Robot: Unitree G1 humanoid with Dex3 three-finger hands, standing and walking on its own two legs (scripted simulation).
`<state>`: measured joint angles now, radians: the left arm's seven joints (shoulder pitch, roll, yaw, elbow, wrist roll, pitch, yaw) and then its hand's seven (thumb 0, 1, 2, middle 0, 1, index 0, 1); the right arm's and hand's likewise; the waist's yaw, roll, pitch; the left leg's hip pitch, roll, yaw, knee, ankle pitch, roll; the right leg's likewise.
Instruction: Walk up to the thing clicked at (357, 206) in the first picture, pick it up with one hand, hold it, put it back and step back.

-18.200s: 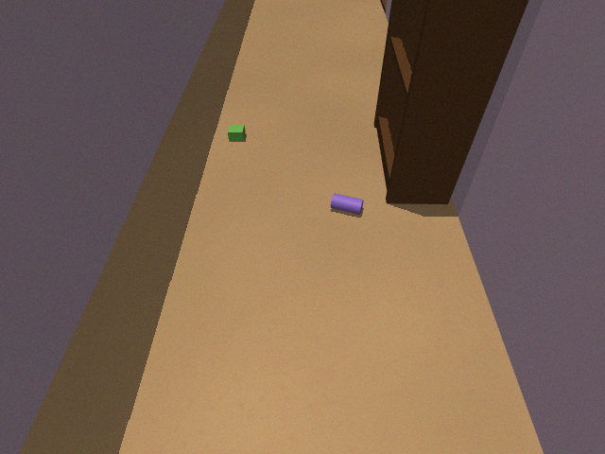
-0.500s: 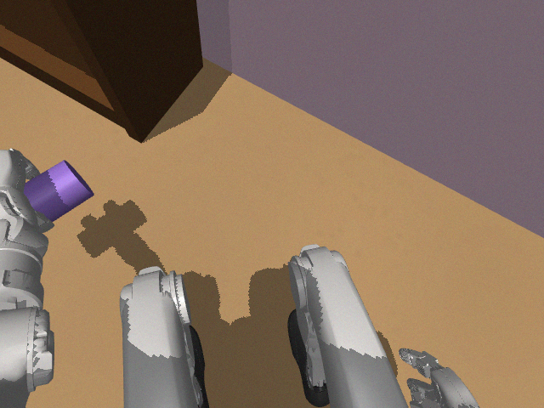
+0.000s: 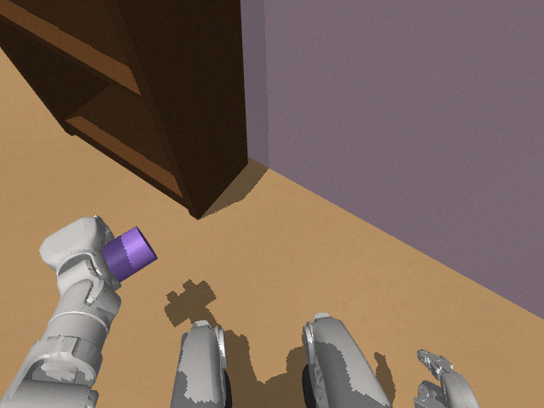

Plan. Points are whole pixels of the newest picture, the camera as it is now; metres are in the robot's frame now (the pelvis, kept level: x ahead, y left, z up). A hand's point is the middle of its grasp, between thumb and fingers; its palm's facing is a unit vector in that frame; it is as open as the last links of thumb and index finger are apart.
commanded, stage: lift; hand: left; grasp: from above
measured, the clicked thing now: (110, 264) +0.38 +0.27 -0.13
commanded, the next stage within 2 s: hold in 0.66 s
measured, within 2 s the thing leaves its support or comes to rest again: neither
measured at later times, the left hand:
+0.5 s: hand (73, 223) +0.38 +0.25 +0.05, palm faces -0.38 -0.27 -0.89, open 9.5 cm
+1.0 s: hand (63, 195) +0.39 +0.24 +0.10, palm faces -0.36 -0.25 -0.90, open 9.4 cm
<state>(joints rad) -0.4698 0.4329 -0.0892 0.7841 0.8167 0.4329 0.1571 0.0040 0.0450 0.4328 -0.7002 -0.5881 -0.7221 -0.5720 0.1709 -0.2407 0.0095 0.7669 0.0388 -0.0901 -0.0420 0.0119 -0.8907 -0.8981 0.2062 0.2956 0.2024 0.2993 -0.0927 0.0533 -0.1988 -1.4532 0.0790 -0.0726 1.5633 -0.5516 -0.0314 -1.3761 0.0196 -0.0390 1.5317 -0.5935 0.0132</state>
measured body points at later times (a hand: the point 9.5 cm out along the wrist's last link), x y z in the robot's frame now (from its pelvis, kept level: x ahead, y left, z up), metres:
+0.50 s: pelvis +0.06 +0.00 +0.13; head +0.12 +0.00 +0.57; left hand +0.40 +0.26 +0.10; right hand +0.14 -0.26 +0.00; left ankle +0.08 +0.14 -0.55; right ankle +0.06 -0.13 -0.55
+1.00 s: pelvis +0.08 +0.00 +0.17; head +0.11 -0.01 +0.62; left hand +0.40 +0.25 +0.15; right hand +0.18 -0.26 +0.04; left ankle +0.08 +0.14 -0.55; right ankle +0.06 -0.13 -0.55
